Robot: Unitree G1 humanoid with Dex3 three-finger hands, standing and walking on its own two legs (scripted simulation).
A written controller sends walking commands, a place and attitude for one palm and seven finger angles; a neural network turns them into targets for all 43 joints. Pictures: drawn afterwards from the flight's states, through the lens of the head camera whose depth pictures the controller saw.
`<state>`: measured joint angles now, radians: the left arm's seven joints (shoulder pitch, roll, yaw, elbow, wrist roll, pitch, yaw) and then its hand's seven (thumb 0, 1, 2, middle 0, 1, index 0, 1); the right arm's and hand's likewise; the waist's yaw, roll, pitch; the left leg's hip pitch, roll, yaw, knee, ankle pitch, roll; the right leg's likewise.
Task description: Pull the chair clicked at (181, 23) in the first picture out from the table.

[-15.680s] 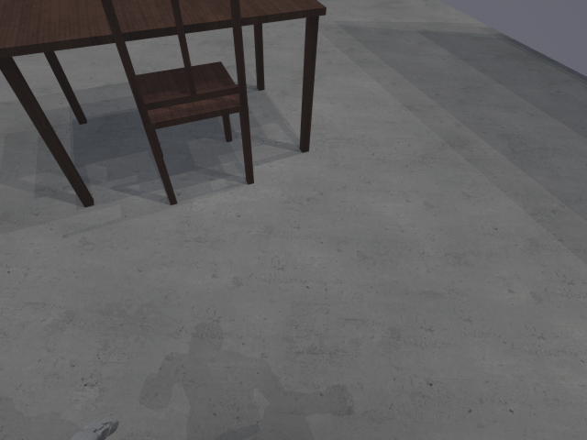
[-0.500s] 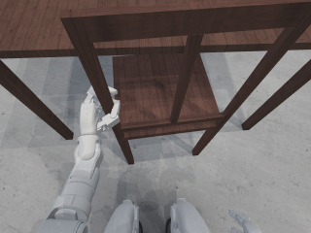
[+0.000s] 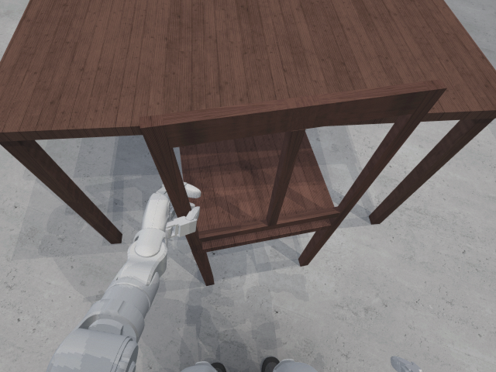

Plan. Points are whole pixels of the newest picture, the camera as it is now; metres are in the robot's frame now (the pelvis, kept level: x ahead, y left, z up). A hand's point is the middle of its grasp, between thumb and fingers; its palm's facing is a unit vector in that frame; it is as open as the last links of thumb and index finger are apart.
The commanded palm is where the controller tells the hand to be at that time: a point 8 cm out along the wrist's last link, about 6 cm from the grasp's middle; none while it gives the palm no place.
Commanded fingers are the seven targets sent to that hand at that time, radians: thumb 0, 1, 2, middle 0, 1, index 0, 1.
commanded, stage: step backward, pulling the chair out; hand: left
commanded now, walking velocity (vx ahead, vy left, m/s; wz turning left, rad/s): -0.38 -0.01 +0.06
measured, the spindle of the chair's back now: (280, 186) +0.44 -0.08 -0.05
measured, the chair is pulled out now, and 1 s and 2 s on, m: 0.05 0.16 0.25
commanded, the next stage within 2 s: none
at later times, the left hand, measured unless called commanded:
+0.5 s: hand (194, 269) +0.28 +0.09 -0.06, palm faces -0.04 -0.99 -0.17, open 5.7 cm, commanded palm +0.29 +0.14 -0.05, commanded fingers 0.00 0.90 0.90 -0.50 -1.45 -0.50 -1.45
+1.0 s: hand (185, 307) +0.22 +0.10 -0.06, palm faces -0.20 -0.96 -0.18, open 5.5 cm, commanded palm +0.23 +0.15 -0.05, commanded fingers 0.00 0.90 0.90 -0.50 -1.45 -0.50 -1.45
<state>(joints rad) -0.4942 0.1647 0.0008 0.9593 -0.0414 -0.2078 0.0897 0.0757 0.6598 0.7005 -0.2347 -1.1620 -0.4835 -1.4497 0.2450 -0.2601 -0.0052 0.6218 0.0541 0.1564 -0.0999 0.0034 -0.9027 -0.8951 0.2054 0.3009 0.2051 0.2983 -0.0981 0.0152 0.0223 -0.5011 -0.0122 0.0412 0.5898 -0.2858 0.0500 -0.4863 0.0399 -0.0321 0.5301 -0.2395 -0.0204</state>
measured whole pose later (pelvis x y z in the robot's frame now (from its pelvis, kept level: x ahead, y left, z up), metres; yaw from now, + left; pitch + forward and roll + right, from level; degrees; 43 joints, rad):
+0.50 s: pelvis -0.06 -0.02 +0.00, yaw +1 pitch +5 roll +0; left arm -0.45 0.13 -0.02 1.01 -0.07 -0.26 0.08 0.06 0.63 0.74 -0.24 -1.11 -0.49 -1.45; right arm 0.20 -0.23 0.01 0.72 0.07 0.03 -0.10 0.00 -0.90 -0.89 0.21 0.30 0.21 0.30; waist -0.05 0.05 0.10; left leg -0.47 -0.01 0.02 0.61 -0.28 0.01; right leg -0.46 0.04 -0.05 0.54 -0.17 -0.06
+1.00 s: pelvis -0.12 +0.02 +0.00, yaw +1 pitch +4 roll +2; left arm -0.43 0.13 -0.10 0.88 0.00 -0.19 0.06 0.04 0.66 0.74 -0.17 -1.16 -0.48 -1.44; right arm 0.22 -0.18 0.01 0.64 0.02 0.08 -0.09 0.00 -0.90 -0.90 0.20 0.30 0.20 0.30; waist -0.09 -0.03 0.12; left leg -0.27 0.00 0.02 0.56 -0.35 -0.03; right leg -0.52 -0.07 -0.01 0.57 -0.10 0.01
